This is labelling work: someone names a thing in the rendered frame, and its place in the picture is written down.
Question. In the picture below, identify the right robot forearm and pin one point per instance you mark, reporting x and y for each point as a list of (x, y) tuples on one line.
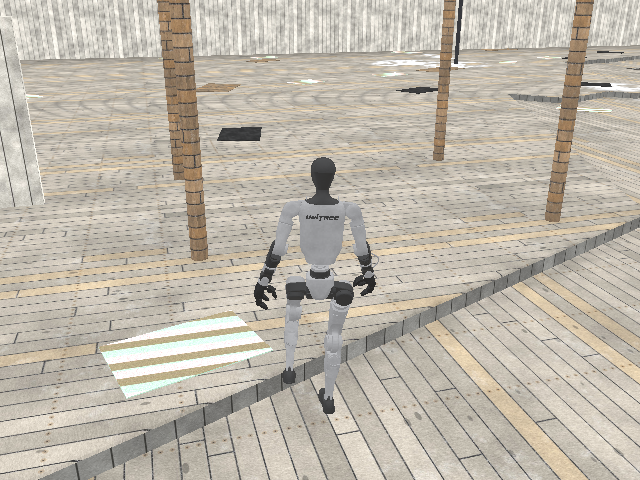
[(366, 263)]

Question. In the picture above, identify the robot right upper arm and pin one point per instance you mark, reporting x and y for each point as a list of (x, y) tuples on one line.
[(353, 212)]

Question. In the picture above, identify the right robot hand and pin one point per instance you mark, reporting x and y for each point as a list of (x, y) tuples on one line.
[(360, 282)]

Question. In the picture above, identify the left robot forearm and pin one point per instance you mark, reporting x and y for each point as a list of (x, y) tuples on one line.
[(269, 267)]

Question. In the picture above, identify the left robot shin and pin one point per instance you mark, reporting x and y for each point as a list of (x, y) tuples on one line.
[(290, 338)]

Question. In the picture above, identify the robot shin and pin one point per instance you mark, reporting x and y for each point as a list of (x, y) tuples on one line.
[(290, 338), (331, 368)]

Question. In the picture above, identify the right robot shin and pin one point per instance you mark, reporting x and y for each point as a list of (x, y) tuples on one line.
[(331, 368)]

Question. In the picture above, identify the robot left upper arm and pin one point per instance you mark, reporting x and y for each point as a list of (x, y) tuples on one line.
[(290, 210)]

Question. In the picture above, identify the left robot hand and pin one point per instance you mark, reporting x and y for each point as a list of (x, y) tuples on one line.
[(259, 294)]

